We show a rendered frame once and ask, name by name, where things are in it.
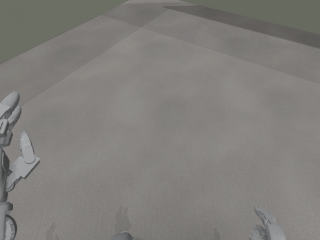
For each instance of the left robot hand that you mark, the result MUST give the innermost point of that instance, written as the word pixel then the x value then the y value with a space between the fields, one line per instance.
pixel 10 112

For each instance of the left robot forearm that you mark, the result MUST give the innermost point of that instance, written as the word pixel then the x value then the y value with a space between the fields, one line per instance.
pixel 8 226

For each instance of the right robot hand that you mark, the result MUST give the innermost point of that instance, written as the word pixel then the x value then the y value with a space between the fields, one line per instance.
pixel 273 231

